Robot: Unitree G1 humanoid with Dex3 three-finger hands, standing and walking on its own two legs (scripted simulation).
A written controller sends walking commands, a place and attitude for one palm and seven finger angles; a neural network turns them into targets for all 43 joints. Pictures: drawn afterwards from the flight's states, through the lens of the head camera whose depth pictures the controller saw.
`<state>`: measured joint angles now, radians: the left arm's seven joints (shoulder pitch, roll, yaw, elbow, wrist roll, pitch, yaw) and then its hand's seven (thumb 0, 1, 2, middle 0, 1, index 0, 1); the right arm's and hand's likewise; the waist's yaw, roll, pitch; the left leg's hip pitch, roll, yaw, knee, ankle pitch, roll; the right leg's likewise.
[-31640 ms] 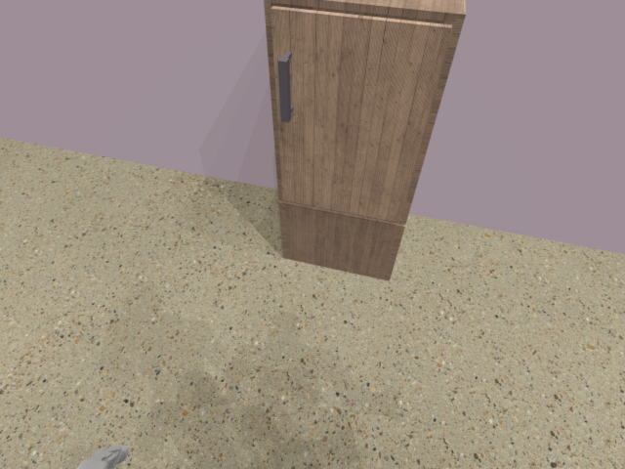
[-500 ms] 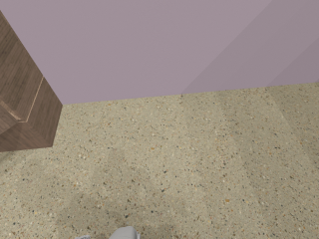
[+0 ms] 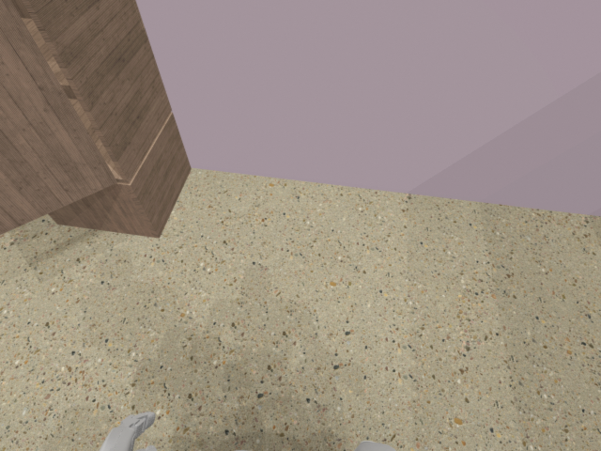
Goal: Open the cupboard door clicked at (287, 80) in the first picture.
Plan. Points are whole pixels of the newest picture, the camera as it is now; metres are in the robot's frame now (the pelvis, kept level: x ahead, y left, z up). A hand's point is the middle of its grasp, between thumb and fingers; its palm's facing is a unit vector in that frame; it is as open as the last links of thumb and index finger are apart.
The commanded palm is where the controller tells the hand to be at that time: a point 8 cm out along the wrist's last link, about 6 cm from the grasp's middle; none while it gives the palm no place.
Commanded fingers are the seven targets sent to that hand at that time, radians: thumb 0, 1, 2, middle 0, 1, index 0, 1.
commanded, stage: turn to face it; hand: left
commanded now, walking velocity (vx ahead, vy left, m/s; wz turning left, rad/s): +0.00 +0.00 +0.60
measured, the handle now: out of the picture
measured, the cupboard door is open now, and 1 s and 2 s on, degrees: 45 45 45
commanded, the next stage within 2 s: take the last steps up to it in 1.04 s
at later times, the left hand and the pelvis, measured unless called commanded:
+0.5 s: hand out of the picture -0.04 +0.20 -0.18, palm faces +0.39 -0.89 -0.23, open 7.3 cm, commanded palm none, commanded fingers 0.00 0.90 0.90 -0.20 -0.30 -0.20 -0.30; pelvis -0.01 -0.01 -0.01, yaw +20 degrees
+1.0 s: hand out of the picture -0.01 +0.21 -0.16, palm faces +0.49 -0.84 -0.24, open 7.4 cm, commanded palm none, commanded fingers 0.00 0.90 0.90 -0.20 -0.30 -0.20 -0.30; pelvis -0.01 -0.02 +0.00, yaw +29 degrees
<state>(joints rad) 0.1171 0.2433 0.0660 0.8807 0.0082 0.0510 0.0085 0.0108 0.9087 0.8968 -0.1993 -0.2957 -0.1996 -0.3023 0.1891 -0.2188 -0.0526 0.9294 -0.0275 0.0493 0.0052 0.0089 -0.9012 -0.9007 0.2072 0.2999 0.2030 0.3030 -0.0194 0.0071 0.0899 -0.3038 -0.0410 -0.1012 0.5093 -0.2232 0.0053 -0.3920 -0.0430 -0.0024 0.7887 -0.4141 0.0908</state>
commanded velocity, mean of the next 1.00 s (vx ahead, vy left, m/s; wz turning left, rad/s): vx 0.00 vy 0.00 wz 0.45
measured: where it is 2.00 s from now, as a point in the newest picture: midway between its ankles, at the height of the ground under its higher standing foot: outside the picture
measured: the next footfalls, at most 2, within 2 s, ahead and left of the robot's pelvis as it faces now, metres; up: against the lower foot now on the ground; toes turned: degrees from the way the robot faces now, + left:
right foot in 0.06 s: +0.04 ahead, -0.13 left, +0.00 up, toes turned +1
left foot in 0.50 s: -0.01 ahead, +0.11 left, +0.00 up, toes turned +26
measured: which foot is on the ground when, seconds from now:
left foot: down 0.00-0.06, up 0.08-0.48, down 0.50-1.00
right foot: up 0.00-0.04, down 0.06-0.50, up 0.52-1.00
